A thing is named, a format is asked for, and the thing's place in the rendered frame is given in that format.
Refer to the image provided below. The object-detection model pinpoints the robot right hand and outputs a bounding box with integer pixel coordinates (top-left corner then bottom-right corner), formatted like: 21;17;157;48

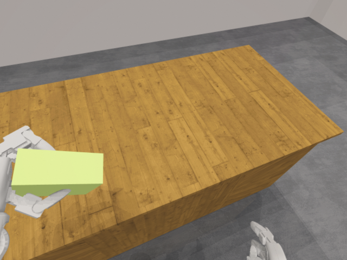
247;221;287;260

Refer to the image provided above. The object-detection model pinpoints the robot left hand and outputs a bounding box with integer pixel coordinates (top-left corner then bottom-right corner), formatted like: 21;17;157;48
0;126;71;219

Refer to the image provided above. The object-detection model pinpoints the table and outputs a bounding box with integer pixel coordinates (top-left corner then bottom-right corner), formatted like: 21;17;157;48
0;45;344;260

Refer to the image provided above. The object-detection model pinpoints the sponge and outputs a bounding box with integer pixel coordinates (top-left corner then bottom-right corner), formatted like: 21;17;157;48
11;148;104;197

